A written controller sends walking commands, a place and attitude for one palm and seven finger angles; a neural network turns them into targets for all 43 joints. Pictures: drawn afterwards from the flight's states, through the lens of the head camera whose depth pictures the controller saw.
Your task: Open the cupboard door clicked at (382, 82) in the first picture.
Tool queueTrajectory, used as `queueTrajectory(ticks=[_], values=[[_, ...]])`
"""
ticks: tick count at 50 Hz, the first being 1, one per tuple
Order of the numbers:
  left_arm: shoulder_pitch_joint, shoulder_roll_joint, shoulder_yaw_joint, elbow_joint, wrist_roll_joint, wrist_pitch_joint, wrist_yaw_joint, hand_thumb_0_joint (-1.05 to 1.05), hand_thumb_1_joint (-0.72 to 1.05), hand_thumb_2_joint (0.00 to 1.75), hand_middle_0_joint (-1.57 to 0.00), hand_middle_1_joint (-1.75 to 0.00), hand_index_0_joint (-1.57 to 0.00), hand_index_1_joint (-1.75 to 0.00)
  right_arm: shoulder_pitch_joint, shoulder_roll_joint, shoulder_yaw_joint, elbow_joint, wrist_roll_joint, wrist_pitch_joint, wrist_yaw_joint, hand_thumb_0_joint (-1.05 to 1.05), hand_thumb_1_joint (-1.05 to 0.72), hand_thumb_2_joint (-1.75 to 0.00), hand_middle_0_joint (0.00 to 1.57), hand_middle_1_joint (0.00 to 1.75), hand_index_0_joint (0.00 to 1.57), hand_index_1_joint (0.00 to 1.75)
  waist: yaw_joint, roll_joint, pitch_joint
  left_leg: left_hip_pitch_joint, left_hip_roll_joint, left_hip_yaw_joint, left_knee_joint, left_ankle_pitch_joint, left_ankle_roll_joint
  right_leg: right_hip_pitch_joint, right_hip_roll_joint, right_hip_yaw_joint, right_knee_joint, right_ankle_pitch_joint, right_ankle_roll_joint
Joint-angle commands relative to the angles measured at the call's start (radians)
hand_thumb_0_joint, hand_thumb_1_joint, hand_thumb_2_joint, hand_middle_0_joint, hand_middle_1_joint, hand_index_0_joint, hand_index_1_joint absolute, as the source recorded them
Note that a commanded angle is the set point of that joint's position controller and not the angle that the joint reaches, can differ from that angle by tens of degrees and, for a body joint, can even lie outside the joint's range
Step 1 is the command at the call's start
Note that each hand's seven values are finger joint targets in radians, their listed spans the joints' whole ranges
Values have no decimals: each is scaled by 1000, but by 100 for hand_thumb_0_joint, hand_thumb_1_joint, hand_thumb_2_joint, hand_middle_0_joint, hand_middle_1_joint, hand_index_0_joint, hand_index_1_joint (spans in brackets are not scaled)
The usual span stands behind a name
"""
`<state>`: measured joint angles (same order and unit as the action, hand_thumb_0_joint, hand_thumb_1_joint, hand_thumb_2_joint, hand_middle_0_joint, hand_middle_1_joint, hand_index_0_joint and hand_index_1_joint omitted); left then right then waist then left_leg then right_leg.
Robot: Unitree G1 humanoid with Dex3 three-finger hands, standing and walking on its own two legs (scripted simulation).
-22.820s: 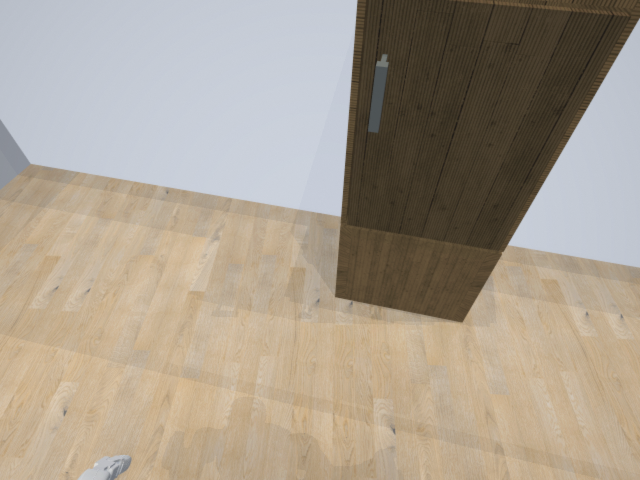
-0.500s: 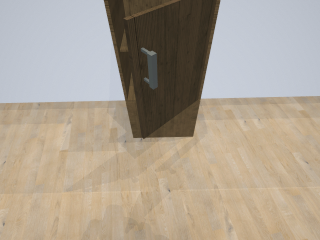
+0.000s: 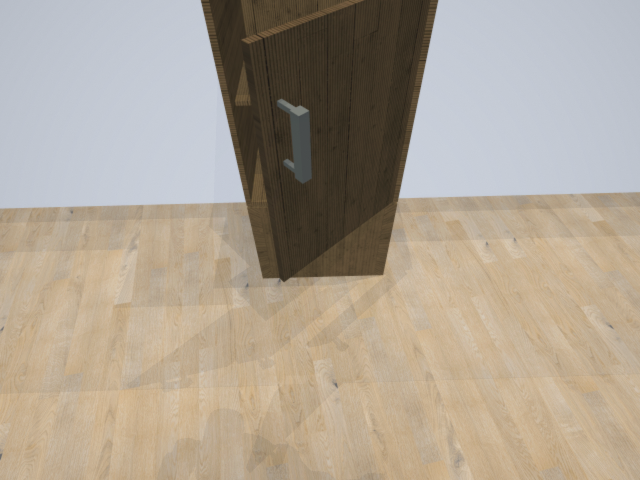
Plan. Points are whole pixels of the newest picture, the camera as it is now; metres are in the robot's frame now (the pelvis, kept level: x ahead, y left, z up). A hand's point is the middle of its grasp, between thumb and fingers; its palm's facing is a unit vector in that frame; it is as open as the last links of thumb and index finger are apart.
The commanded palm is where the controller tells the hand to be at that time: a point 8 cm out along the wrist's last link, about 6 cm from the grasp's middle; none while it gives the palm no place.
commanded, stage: walk to a spot facing it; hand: left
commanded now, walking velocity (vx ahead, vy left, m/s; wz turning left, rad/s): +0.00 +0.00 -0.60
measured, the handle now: (293, 141) +0.62 +0.09 +0.07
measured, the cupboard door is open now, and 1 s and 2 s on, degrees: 41 41 41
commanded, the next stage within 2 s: none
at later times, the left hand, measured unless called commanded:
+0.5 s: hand out of the picture +0.09 +0.17 -0.18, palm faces -0.18 -0.94 -0.29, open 7.4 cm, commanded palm none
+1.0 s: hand out of the picture +0.14 +0.16 -0.18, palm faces -0.42 -0.88 -0.22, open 7.4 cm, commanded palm none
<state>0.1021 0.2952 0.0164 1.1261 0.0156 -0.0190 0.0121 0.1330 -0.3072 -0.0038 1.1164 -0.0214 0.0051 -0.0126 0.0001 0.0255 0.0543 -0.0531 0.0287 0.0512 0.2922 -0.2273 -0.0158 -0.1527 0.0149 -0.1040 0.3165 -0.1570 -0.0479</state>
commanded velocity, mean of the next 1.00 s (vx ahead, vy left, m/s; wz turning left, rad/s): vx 0.00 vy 0.00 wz -0.60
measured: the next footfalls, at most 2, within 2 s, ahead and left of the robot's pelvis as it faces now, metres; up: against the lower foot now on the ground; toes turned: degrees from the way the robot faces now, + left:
left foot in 0.88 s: +0.06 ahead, +0.10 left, +0.00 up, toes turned -28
right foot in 1.22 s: -0.07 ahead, -0.15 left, +0.00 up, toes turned -43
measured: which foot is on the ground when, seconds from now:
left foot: down 0.00-0.44, up 0.46-0.86, down 0.88-1.00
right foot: down 0.00-0.88, up 0.90-1.00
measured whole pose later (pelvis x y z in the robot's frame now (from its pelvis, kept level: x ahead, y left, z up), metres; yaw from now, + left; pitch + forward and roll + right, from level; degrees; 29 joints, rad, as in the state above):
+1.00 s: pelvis -0.03 +0.00 -0.01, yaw -30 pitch +1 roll -1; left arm 0.17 0.28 0.10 0.93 0.03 0.07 -0.02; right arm 0.13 -0.19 -0.02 0.88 -0.03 0.02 -0.04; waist 0.04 -0.05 0.10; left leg -0.23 0.06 0.02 0.50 -0.29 -0.02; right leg -0.54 0.07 0.05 1.05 -0.44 0.05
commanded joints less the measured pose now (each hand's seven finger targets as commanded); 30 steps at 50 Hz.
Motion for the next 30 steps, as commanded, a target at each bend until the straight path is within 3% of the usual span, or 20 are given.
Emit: queueTrajectory(ticks=[1,7,9,11,12,13,14,16,18,19,20,21,22,23,24,25,27,30], values=[[33,108,29,-47,-4,11,14,0,90,90,-20,-30,-20,-30,82,-60,-20,-39,3,2,-19,0,-90,-90,20,30,20,30,-13,-35,-79,-41,111,-21,44,185,9,46,-160,178,30,332,-1],[42,134,61,-116,6,40,4,0,90,90,-20,-30,-20,-30,105,-81,-51,-105,5,19,-31,0,-90,-90,20,30,20,30,-21,-63,-80,-64,121,29,142,77,13,-51,-155,257,88,310,-28],[36,118,65,-142,6,47,-1,0,90,90,-20,-30,-20,-30,100,-89,-59,-124,3,19,-33,0,-90,-90,20,30,20,30,-23,-10,-66,-48,151,4,125,69,30,-123,-116,245,137,257,-17],[21,88,66,-175,7,53,-11,0,90,90,-20,-30,-20,-30,113,-114,-72,-139,-5,15,-38,0,-90,-90,20,30,20,30,-27,78,-53,-25,247,-70,57,108,75,-213,-46,174,295,161,11],[8,67,65,-195,6,58,-16,0,90,90,-20,-30,-20,-30,114,-126,-78,-144,-9,10,-39,0,-90,-90,20,30,20,30,-29,167,-26,-23,333,-123,3,196,128,-280,-10,122,452,-110,26],[-6,59,73,-211,8,67,-19,0,90,90,-20,-30,-20,-30,120,-122,-77,-147,-13,3,-42,0,-90,-90,20,30,20,30,-29,193,-11,-28,396,-155,-21,306,185,-338,-3,116,623,-331,38],[2,58,80,-220,8,72,-19,0,90,90,-20,-30,-20,-30,118,-111,-72,-153,-13,-1,-44,0,-90,-90,20,30,20,30,-14,158,-3,-24,409,-144,-5,366,205,-371,-22,150,703,-362,42],[14,32,83,-229,7,71,-26,0,90,90,-20,-30,-20,-30,74,-100,-76,-173,-18,-9,-46,0,-90,-90,20,30,20,30,11,126,8,-39,384,-68,49,453,188,-348,-58,149,653,-359,43],[57,10,80,-228,6,65,-34,0,90,90,-20,-30,-20,-30,50,-114,-82,-184,-22,-5,-41,0,-90,-90,20,30,20,30,22,149,-11,-62,344,15,116,453,134,-234,-57,79,510,-329,42],[98,10,84,-218,7,61,-36,0,90,90,-20,-30,-20,-30,47,-118,-85,-188,-19,-1,-39,0,-90,-90,20,30,20,30,35,106,-35,-64,323,44,177,421,108,-173,-41,51,425,-264,41],[156,21,92,-203,7,57,-36,0,90,90,-20,-30,-20,-30,34,-122,-90,-190,-12,1,-37,0,-90,-90,20,30,20,30,64,72,-55,-106,294,75,272,362,75,-74,-33,43,300,-139,37],[236,81,106,-182,14,44,-29,0,90,90,-20,-30,-20,-30,25,-98,-91,-205,2,6,-33,0,-90,-90,20,30,20,30,101,-107,-86,-202,203,130,482,180,17,50,-92,152,107,137,11],[271,208,132,-182,22,32,-8,0,90,90,-20,-30,-20,-30,14,-10,-77,-254,15,8,-25,0,-90,-90,20,30,20,30,107,-452,-83,-480,18,132,779,-394,-44,139,-364,618,5,490,-115],[290,205,129,-180,3,33,4,0,90,90,-20,-30,-20,-30,2,-34,-76,-254,14,25,-26,0,-90,-90,20,30,20,30,111,-367,-90,-490,25,-38,896,-443,-35,98,-390,646,-2,475,-184],[229,188,124,-198,1,35,8,0,90,90,-20,-30,-20,-30,23,-24,-78,-250,16,29,-16,0,-90,-90,20,30,20,30,71,-236,-52,-503,64,-53,922,-364,-30,45,-380,572,-5,291,-208],[165,158,122,-224,9,40,15,0,90,90,-20,-30,-20,-30,-17,-8,-79,-246,17,28,-16,0,-90,-90,20,30,20,30,56,-200,-35,-517,70,-64,936,-325,-36,-17,-320,580,-2,162,-198],[118,121,110,-240,10,33,17,0,90,90,-20,-30,-20,-30,-16,-8,-77,-238,12,28,-15,0,-90,-90,20,30,20,30,26,-145,-61,-482,67,-73,909,-237,-45,-41,-269,505,17,201,-167],[147,124,109,-235,12,27,16,0,90,90,-20,-30,-20,-30,-7,21,-73,-239,14,29,-12,0,-90,-90,20,30,20,30,24,-89,-137,-433,39,-55,797,-195,-52,1,-226,469,39,250,-151]])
